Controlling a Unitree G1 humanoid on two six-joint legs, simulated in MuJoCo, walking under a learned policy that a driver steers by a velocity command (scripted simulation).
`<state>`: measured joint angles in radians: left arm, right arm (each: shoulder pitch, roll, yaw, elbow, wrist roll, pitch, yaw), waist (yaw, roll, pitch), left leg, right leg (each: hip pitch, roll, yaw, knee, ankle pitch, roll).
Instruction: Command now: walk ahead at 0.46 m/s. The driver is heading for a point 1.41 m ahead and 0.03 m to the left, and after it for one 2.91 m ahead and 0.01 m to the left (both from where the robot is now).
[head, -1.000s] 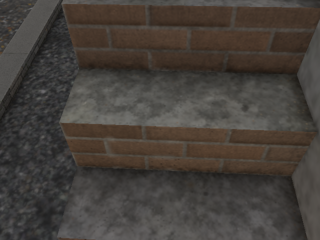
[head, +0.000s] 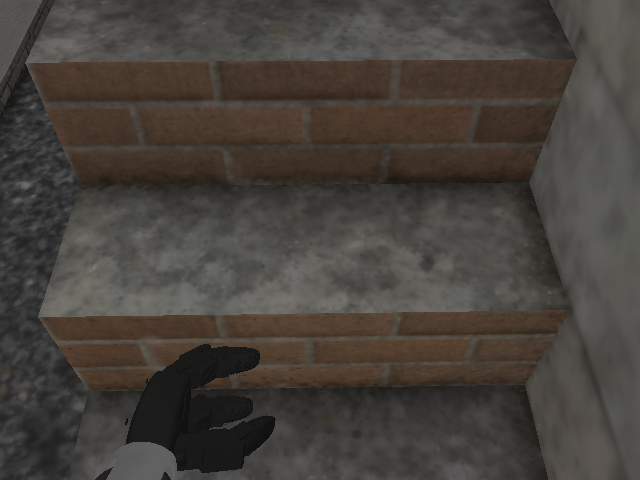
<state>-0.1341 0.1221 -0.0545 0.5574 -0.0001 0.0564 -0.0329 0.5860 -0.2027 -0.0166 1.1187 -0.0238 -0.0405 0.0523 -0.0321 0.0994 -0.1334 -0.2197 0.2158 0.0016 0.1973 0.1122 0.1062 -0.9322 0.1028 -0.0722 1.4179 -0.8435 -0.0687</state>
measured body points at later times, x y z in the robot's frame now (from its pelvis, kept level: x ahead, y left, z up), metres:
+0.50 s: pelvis +0.07 +0.03 +0.12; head +0.07 +0.03 +0.57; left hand +0.20 +0.25 -0.01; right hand +0.14 -0.24 +0.00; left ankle +0.08 +0.13 -0.58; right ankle +0.03 -0.11 -0.56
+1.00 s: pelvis +0.25 +0.00 +0.24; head +0.27 +0.03 +0.69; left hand +0.47 +0.21 +0.15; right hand +0.17 -0.23 +0.10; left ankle +0.12 +0.12 -0.50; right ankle +0.34 -0.09 -0.37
